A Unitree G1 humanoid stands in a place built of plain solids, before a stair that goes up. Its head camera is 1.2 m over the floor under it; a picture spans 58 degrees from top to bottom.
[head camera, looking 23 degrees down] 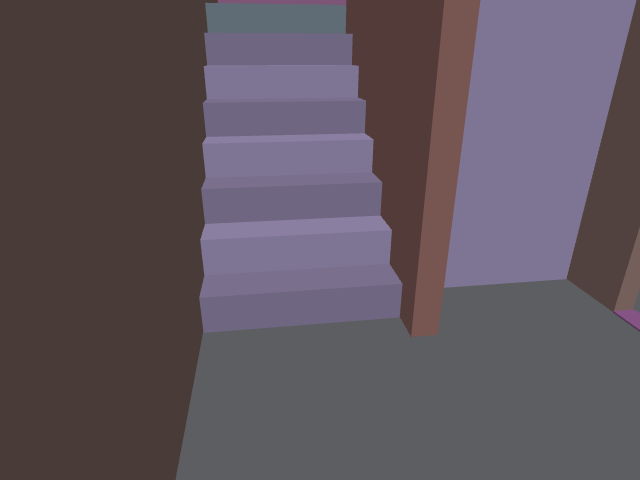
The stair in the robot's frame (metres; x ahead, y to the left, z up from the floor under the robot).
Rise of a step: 0.19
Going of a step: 0.23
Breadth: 0.96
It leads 8 degrees to the left of straight ahead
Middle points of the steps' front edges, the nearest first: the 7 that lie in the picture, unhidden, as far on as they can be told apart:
1.77 0.08 0.19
1.99 0.11 0.38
2.21 0.14 0.57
2.43 0.17 0.76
2.65 0.20 0.96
2.87 0.23 1.15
3.09 0.26 1.34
